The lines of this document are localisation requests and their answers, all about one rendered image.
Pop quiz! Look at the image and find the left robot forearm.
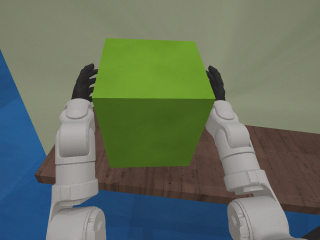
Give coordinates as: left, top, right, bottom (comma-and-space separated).
46, 98, 99, 240

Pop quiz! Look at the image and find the table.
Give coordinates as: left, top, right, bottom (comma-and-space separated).
35, 107, 320, 240

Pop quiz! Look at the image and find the robot left hand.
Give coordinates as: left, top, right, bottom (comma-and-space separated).
71, 63, 98, 102

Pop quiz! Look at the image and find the robot right upper arm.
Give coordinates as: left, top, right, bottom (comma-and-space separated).
227, 195, 308, 240

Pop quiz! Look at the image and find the right robot forearm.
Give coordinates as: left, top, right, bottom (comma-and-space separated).
205, 100, 290, 233

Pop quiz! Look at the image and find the robot left upper arm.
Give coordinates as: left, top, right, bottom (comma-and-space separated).
47, 206, 107, 240

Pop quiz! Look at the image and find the carton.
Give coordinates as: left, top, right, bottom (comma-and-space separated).
92, 38, 216, 168

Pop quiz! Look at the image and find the robot right hand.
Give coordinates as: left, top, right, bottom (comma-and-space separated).
206, 65, 226, 101

